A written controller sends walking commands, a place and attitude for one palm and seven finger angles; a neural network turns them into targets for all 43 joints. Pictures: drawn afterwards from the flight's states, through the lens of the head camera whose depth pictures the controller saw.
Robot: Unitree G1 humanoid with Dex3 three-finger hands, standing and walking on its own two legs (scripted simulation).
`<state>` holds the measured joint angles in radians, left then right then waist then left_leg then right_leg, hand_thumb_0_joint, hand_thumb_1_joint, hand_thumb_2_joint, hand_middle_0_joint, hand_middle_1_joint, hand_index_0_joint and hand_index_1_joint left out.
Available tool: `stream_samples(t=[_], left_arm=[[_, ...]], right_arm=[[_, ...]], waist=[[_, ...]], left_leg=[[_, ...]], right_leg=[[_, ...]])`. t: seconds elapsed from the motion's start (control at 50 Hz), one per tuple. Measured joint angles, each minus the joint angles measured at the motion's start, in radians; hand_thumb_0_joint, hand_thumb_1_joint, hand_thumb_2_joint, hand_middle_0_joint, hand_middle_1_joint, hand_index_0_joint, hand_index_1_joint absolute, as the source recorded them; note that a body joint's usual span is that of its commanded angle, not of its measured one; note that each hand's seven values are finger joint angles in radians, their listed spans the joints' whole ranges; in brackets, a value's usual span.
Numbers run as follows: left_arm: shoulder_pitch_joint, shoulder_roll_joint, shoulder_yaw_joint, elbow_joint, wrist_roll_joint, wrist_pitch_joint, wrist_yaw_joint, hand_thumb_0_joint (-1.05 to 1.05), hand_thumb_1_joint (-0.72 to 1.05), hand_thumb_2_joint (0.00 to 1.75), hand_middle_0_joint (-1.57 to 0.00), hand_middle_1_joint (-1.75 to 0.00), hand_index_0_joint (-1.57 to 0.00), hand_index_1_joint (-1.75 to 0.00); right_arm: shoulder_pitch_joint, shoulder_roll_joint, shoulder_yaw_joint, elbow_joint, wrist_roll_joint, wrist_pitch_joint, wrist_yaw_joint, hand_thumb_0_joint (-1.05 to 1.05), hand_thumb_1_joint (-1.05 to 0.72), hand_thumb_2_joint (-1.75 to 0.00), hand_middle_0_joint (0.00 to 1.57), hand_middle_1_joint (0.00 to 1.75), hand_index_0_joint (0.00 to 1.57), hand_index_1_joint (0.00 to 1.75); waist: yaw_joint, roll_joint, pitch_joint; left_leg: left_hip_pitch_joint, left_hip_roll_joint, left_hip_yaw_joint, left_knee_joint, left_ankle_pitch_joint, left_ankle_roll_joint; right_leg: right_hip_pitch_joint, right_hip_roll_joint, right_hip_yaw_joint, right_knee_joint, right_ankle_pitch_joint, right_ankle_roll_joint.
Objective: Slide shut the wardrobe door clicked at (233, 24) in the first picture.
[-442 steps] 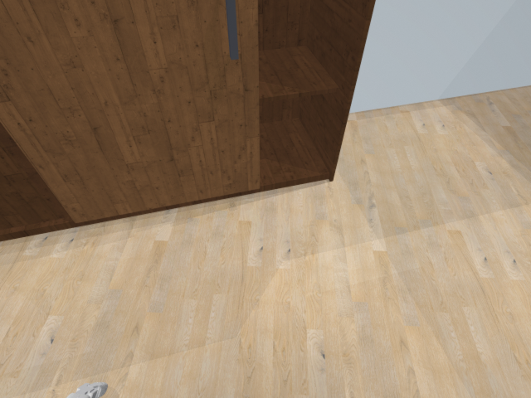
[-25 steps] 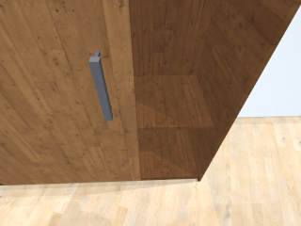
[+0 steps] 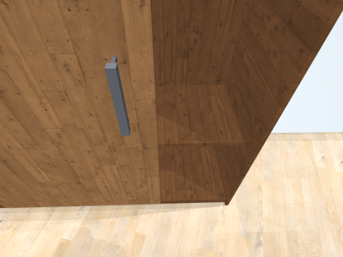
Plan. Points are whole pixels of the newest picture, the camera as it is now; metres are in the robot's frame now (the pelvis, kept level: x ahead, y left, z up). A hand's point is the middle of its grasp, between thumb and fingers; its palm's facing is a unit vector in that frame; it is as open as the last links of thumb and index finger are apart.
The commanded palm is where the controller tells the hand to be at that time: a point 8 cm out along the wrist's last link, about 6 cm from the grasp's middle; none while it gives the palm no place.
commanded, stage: look again from close up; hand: left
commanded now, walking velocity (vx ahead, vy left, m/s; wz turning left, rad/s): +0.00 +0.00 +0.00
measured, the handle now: (120, 99) +0.48 +0.18 +0.10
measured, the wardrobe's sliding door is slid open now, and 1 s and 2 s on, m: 0.39 0.39 0.39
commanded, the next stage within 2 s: raise the hand with hooked fingers in 0.32 s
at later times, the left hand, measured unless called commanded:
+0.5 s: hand out of the picture +0.05 +0.19 -0.14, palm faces +0.18 -0.96 -0.22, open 7.3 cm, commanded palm +0.10 +0.23 -0.06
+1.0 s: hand (76, 248) +0.14 +0.21 -0.01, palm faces +0.18 -0.98 -0.07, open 9.5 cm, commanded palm +0.13 +0.26 +0.00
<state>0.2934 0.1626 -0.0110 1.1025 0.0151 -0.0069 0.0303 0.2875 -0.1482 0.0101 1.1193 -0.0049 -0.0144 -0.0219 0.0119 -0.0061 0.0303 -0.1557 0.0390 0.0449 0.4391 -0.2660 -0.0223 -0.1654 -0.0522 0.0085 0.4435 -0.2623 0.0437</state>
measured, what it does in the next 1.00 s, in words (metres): lowers itself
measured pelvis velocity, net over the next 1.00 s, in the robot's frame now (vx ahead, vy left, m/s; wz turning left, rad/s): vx -0.04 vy -0.02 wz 0.08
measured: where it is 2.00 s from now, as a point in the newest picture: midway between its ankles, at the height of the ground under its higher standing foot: outside the picture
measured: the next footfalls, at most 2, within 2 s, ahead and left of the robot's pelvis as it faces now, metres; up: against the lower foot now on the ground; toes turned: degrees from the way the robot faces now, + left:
none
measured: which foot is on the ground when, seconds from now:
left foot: down 0.00-1.00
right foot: down 0.00-1.00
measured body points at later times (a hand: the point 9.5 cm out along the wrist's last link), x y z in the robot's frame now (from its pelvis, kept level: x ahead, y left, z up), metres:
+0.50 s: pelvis -0.01 +0.00 +0.00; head +0.01 +0.00 +0.45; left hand +0.04 +0.24 -0.12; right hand +0.01 -0.23 -0.15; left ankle -0.02 +0.13 -0.74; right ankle -0.01 -0.15 -0.74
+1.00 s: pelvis -0.04 -0.02 -0.08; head +0.00 +0.00 +0.37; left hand +0.12 +0.26 +0.00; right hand +0.20 -0.22 -0.12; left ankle -0.02 +0.13 -0.74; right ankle -0.02 -0.15 -0.74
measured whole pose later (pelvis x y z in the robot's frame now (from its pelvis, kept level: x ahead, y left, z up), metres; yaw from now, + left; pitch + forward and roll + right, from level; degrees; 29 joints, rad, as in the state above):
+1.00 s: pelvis -0.04 -0.02 -0.08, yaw +5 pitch +9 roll -3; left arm 0.40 0.23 0.21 -0.06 -0.27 -0.41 -0.27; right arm 0.18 -0.24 0.00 0.52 0.02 -0.28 -0.06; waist 0.06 0.01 -0.08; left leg -0.78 0.06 -0.10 1.11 -0.49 -0.05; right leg -0.71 -0.04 -0.10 1.05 -0.50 0.01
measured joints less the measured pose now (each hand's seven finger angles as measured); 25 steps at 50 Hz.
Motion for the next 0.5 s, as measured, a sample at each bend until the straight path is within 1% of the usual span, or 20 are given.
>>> stream_samples(t=[0.42,0.44,0.46,0.48,0.5], left_arm=[[0.010,-0.012,0.002,0.005,0.001,0.000,0.000,0.00,0.91,0.90,-0.19,-0.30,-0.20,-0.30],[0.009,-0.014,-0.001,0.006,0.004,-0.006,0.007,0.00,0.91,0.90,-0.19,-0.30,-0.20,-0.30],[0.057,-0.015,0.003,-0.155,-0.042,0.055,0.008,0.01,0.91,0.90,-0.20,-0.30,-0.20,-0.30],[0.113,-0.005,0.021,-0.368,-0.070,0.109,0.029,0.02,0.92,0.89,-0.20,-0.30,-0.20,-0.30],[0.157,0.011,0.028,-0.541,-0.088,0.092,0.052,0.03,0.93,0.89,-0.20,-0.30,-0.20,-0.31]], right_arm=[[0.006,0.002,-0.002,-0.003,0.000,-0.002,-0.003,0.01,-0.91,-0.89,0.20,0.30,0.20,0.30],[0.005,-0.002,-0.003,-0.009,0.000,0.001,0.001,0.01,-0.91,-0.89,0.20,0.30,0.20,0.30],[0.017,-0.009,0.001,-0.048,0.010,-0.006,-0.005,0.01,-0.92,-0.89,0.20,0.30,0.20,0.30],[0.034,-0.014,0.006,-0.091,0.023,-0.044,-0.023,0.01,-0.92,-0.89,0.20,0.30,0.20,0.30],[0.053,-0.018,0.003,-0.131,0.031,-0.092,-0.038,0.02,-0.92,-0.89,0.20,0.30,0.20,0.30]], waist=[[0.002,0.000,-0.003],[0.001,0.008,-0.004],[-0.002,0.009,0.006],[0.007,0.004,0.019],[0.012,-0.001,0.017]], left_leg=[[-0.002,0.001,0.000,-0.004,0.007,0.000],[-0.020,0.007,-0.005,0.018,0.001,-0.001],[-0.030,0.008,-0.007,0.036,-0.006,-0.001],[-0.029,0.006,-0.004,0.045,-0.010,0.001],[-0.040,0.002,-0.004,0.056,-0.013,0.001]], right_leg=[[-0.001,0.001,0.000,-0.006,0.008,-0.001],[-0.007,0.007,-0.005,-0.005,0.010,0.000],[-0.013,0.007,-0.006,0.006,0.008,0.000],[-0.020,0.005,-0.003,0.027,0.001,-0.001],[-0.037,0.001,-0.002,0.052,-0.010,-0.005]])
